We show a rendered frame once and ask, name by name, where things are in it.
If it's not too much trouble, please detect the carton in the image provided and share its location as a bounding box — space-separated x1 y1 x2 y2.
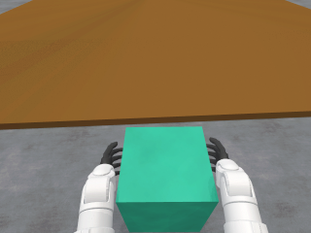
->
116 126 219 233

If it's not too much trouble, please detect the robot left forearm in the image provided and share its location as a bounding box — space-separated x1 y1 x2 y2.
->
74 163 116 233

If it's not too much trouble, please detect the robot left hand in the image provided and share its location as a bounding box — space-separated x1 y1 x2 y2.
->
100 142 123 176

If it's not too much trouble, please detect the robot right forearm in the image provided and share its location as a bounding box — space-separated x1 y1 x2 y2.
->
216 158 268 233

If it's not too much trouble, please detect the robot right hand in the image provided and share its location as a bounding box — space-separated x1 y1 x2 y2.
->
206 137 229 173

